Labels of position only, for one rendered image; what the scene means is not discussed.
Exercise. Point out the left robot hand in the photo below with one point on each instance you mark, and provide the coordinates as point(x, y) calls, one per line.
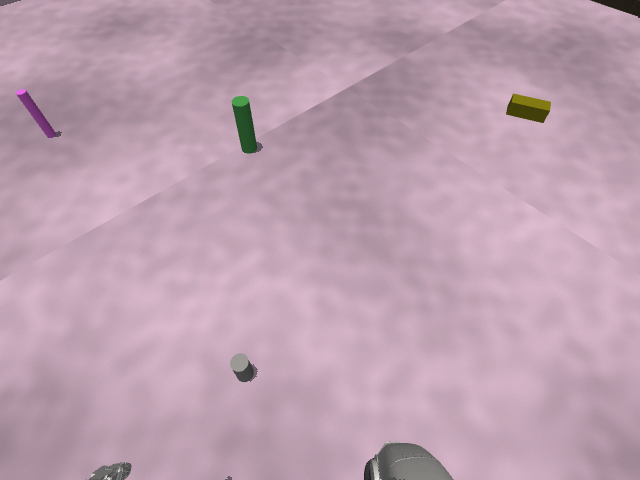
point(119, 471)

